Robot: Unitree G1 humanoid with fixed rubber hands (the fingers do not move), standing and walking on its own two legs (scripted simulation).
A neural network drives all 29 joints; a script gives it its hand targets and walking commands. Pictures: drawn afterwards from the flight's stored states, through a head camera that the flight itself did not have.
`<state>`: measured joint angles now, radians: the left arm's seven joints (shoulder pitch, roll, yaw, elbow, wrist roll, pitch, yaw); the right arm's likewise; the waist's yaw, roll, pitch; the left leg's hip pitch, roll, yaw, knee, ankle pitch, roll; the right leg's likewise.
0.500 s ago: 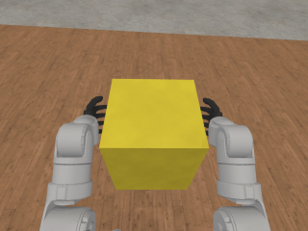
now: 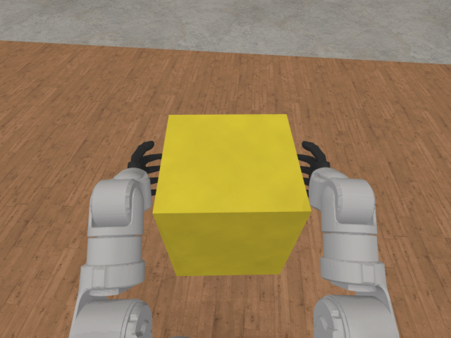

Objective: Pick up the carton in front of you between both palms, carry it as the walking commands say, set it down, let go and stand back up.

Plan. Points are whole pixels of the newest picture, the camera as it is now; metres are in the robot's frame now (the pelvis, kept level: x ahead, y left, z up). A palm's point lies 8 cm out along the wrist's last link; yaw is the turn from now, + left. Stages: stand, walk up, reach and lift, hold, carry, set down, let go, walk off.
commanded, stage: carry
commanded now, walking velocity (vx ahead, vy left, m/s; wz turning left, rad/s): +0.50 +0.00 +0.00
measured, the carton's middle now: (228, 200) +0.36 +0.01 +0.02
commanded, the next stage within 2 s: none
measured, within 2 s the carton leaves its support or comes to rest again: neither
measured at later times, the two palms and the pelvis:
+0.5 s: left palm (181, 74) +0.70 +0.14 +0.06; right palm (302, 85) +0.66 -0.16 +0.06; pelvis +0.33 +0.03 -0.03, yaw -3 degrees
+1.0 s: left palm (190, 28) +0.99 +0.15 +0.04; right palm (283, 27) +1.01 -0.15 +0.04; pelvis +0.64 -0.02 -0.06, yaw +0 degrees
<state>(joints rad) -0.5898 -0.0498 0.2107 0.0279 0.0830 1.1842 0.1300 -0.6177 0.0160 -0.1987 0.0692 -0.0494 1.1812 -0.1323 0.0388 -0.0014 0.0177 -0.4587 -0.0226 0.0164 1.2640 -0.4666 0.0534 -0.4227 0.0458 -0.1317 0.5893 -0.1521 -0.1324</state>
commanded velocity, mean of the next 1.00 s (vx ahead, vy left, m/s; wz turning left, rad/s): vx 0.50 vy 0.00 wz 0.00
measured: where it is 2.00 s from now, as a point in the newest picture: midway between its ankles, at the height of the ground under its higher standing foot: (228, 156)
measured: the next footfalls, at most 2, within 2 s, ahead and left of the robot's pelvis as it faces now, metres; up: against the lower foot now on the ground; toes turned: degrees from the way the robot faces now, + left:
left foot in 0.34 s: +0.39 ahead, +0.06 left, -0.03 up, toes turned +1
right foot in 0.82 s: +0.71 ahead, -0.06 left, -0.07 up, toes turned -5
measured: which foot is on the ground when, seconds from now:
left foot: up 0.00-0.32, down 0.34-0.84, up 0.86-1.00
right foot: down 0.00-0.34, up 0.36-0.80, down 0.82-1.00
